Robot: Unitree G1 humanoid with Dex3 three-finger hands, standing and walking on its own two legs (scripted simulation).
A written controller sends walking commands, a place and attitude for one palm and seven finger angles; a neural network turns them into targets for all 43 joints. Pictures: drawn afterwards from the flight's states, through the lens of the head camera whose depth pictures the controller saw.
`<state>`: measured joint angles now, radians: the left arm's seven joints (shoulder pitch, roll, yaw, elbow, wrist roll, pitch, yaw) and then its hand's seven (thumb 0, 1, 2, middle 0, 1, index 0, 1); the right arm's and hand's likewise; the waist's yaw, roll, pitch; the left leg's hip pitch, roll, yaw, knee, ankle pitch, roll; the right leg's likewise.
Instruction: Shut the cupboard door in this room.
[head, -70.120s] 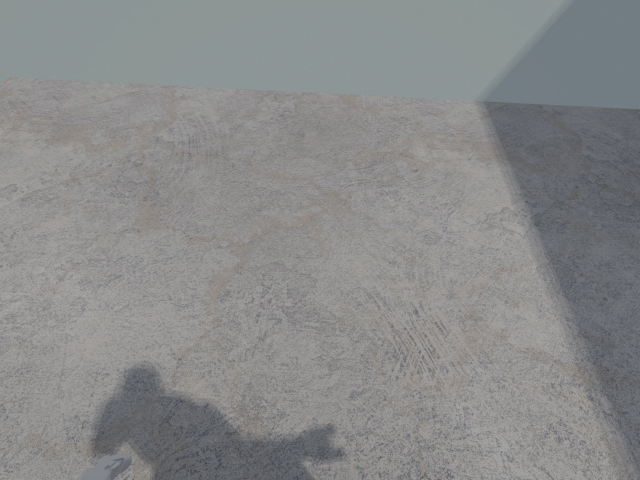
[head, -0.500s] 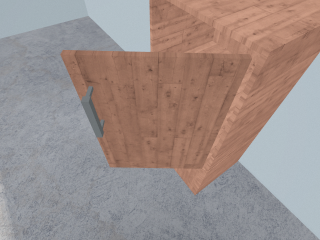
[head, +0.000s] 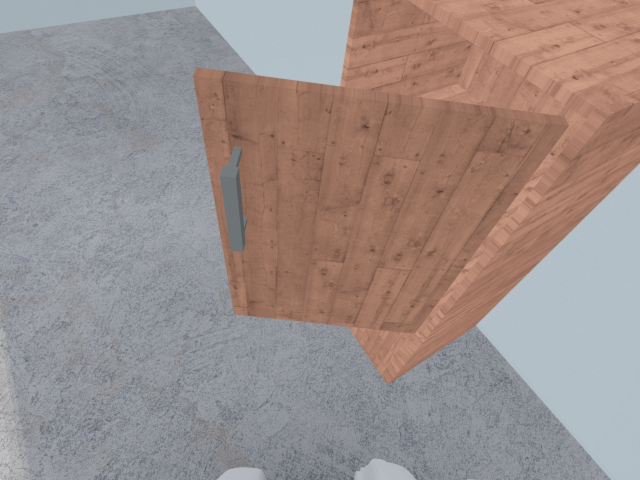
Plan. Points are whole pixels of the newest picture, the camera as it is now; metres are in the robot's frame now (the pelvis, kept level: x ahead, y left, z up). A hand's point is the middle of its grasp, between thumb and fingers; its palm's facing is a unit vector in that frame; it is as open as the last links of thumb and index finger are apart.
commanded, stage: come to a stop and stand still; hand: left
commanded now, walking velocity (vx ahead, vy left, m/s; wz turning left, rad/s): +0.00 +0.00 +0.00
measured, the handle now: (237, 202) +0.45 +0.16 +0.05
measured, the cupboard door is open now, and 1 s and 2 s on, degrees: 54 54 54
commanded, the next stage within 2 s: look again from close up in 0.74 s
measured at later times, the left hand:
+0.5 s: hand out of the picture -0.07 +0.18 -0.17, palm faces +0.03 -0.99 -0.17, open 7.4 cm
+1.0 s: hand out of the picture -0.11 +0.18 -0.17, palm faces +0.01 -0.98 -0.18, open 7.4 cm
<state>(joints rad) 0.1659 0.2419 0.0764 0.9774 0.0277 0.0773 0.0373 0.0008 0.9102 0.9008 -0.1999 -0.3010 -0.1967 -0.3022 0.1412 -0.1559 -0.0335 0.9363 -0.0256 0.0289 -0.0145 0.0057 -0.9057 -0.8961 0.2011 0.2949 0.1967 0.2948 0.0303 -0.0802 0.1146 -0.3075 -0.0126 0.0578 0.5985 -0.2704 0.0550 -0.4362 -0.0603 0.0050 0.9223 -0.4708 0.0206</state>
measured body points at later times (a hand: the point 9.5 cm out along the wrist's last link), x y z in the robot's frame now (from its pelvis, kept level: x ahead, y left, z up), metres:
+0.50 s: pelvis -0.05 +0.01 +0.01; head -0.06 +0.02 +0.46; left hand -0.07 +0.23 -0.16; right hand -0.07 -0.22 -0.14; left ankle +0.03 +0.09 -0.73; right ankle -0.11 -0.10 -0.73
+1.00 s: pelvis -0.05 +0.02 +0.00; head -0.04 +0.02 +0.45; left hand -0.10 +0.23 -0.16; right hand -0.06 -0.20 -0.16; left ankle +0.03 +0.09 -0.73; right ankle -0.11 -0.10 -0.73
